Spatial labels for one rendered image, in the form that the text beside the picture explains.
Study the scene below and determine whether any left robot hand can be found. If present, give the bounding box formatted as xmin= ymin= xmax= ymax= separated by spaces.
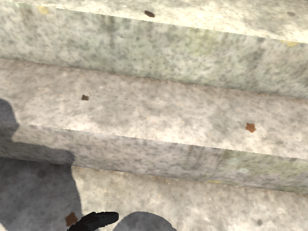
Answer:
xmin=66 ymin=212 xmax=119 ymax=231

